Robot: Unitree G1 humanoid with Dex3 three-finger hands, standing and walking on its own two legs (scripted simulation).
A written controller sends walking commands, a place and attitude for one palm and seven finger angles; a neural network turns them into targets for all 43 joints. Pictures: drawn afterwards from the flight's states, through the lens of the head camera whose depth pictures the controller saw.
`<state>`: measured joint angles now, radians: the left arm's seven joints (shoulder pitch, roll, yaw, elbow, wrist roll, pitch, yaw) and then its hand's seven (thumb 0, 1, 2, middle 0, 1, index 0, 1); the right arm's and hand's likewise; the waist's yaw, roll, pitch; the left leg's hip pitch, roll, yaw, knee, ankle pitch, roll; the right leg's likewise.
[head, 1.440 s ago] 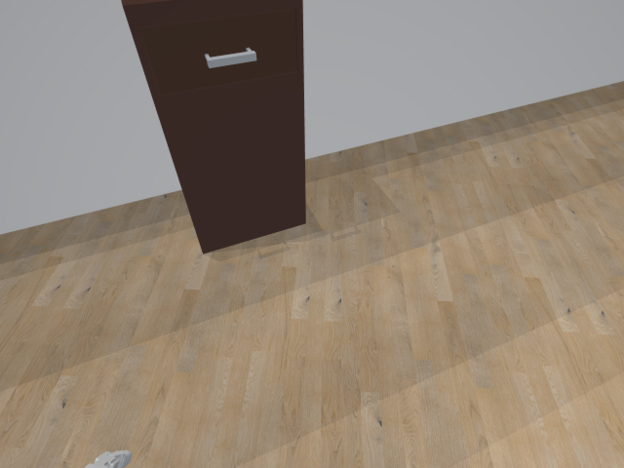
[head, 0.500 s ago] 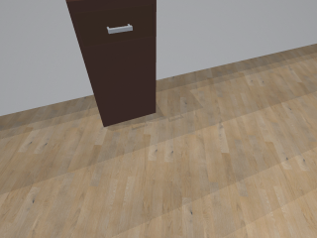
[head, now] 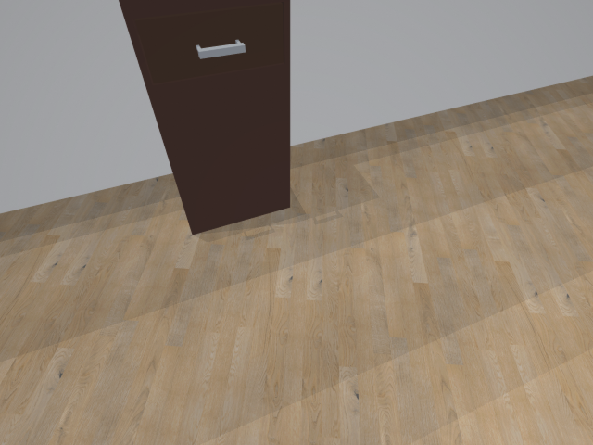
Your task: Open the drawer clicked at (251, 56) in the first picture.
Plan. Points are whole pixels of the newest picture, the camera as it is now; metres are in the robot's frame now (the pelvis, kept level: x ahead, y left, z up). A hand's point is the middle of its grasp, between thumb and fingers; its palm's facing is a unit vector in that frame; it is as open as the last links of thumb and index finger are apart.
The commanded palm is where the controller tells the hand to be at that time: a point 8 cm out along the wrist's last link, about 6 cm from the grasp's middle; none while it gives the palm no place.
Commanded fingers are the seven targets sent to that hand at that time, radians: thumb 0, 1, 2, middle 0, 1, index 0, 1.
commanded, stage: walk to a spot facing it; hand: left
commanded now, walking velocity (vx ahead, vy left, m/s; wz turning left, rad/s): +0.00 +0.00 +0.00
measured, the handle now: (220, 48) +1.15 +0.31 +0.03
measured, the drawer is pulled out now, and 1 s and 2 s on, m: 0.00 0.00 0.00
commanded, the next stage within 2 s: turn to face it in 1.66 s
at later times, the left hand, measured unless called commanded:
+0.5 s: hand out of the picture +0.10 +0.16 -0.19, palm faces -0.14 -0.96 -0.23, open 7.4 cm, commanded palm none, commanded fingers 0.00 0.90 0.90 -0.20 -0.30 -0.20 -0.30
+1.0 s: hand (221, 374) +0.28 +0.16 -0.21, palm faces -0.26 -0.95 -0.17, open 7.4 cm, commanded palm none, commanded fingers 0.00 0.90 0.90 -0.20 -0.30 -0.20 -0.30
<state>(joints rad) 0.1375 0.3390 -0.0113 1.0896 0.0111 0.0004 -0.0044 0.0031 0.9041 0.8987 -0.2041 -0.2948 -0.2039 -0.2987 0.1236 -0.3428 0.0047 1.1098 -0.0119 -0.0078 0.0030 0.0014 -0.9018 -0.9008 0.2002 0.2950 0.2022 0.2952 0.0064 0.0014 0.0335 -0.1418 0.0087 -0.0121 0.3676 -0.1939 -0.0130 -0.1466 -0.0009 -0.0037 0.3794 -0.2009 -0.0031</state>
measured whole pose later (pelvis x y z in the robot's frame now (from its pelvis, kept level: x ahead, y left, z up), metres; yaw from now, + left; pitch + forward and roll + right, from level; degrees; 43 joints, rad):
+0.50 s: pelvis +0.06 -0.03 -0.03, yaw -10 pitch -1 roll +0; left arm 0.32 0.21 0.04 1.01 0.02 0.00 -0.05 0.00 0.91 0.90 -0.20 -0.29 -0.20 -0.30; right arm 0.31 -0.25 -0.03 1.07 -0.02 -0.01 0.00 0.00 -0.90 -0.90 0.20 0.30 0.20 0.30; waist 0.02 0.04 0.04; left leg -0.19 0.12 0.12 0.74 -0.48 -0.04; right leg -0.31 0.01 -0.08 0.67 -0.34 -0.04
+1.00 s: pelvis +0.28 -0.03 -0.03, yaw -23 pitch +0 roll -1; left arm 0.43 0.18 0.06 1.08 0.01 -0.03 0.01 0.00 0.90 0.90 -0.20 -0.29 -0.20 -0.30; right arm 0.08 -0.15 -0.03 0.92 -0.03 -0.07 0.01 0.00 -0.90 -0.90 0.20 0.29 0.20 0.29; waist 0.06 -0.04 0.05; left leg -0.45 0.07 0.13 0.68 -0.23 0.04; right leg -0.12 0.03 0.11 0.83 -0.52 -0.02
